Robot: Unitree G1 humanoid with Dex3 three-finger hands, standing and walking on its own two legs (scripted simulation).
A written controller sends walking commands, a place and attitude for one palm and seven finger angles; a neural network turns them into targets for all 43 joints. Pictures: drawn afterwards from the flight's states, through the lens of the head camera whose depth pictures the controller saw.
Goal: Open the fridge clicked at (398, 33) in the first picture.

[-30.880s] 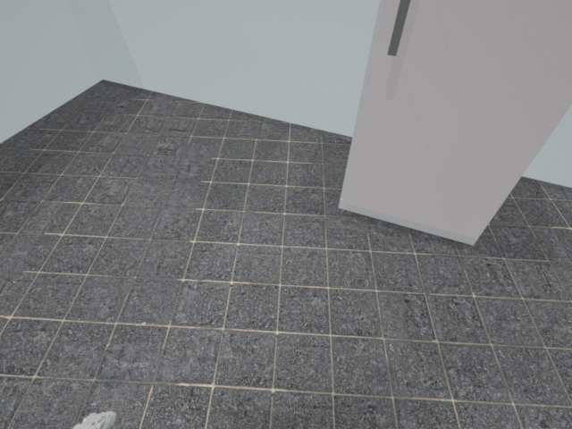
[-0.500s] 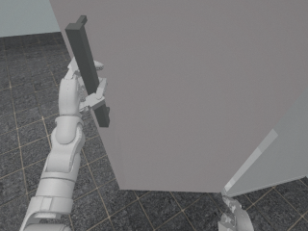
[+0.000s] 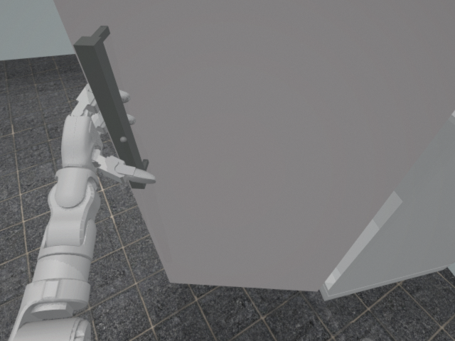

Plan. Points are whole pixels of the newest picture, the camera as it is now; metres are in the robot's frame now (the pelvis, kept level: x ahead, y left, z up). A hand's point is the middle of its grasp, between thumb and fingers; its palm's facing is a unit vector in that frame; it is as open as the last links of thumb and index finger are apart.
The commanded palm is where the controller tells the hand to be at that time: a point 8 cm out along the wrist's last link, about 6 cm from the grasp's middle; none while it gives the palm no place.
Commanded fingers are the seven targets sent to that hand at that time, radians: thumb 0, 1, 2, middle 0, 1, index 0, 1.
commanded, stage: loosen the grip on the handle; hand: left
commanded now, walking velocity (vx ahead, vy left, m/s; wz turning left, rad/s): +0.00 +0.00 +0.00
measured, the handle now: (124, 120) +0.42 +0.19 +0.19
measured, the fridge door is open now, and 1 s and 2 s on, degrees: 74 72 72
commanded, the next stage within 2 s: slip the hand off the handle in 0.10 s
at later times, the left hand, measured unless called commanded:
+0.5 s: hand (91, 134) +0.38 +0.23 +0.19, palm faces +0.18 -0.98 -0.13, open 14.7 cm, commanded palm +0.35 +0.28 +0.18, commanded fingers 0.00 -0.55 0.20 -0.25 -1.15 -0.25 -1.15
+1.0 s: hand (70, 151) +0.35 +0.25 +0.18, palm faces +0.14 -0.98 -0.14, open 14.7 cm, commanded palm +0.31 +0.30 +0.18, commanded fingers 0.00 -0.55 0.20 -0.25 -1.15 -0.25 -1.15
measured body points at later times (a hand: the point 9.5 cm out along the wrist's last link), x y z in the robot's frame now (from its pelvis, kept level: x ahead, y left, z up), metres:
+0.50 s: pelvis +0.02 +0.01 +0.00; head +0.03 +0.01 +0.45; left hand +0.37 +0.29 +0.19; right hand +0.16 -0.23 -0.10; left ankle +0.02 +0.15 -0.73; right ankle +0.00 -0.11 -0.73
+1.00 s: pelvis +0.01 +0.02 +0.00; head +0.01 +0.02 +0.45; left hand +0.33 +0.31 +0.19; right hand +0.12 -0.23 -0.11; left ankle +0.02 +0.15 -0.73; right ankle +0.00 -0.11 -0.73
